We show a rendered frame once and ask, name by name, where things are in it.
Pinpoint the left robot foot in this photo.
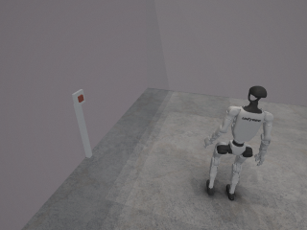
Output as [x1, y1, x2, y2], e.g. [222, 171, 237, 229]
[206, 179, 214, 196]

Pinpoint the left robot forearm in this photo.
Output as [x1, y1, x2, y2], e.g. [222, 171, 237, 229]
[208, 125, 223, 142]

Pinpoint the robot left hand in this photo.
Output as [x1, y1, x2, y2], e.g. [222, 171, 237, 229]
[204, 136, 214, 149]

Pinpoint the right robot thigh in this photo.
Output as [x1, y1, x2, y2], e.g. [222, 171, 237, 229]
[231, 144, 253, 173]

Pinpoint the right robot forearm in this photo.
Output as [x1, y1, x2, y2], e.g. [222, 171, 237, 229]
[259, 136, 272, 155]

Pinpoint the robot right hand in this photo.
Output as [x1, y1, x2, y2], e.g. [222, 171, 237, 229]
[254, 152, 265, 167]

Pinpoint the robot left upper arm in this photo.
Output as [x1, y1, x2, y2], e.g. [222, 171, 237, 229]
[220, 106, 241, 133]

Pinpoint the button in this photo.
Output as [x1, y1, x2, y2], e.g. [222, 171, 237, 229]
[78, 94, 84, 103]

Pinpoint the robot right upper arm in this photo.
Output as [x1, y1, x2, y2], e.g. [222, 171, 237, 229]
[260, 110, 274, 141]

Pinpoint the panel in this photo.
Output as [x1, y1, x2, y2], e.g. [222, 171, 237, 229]
[72, 89, 92, 158]

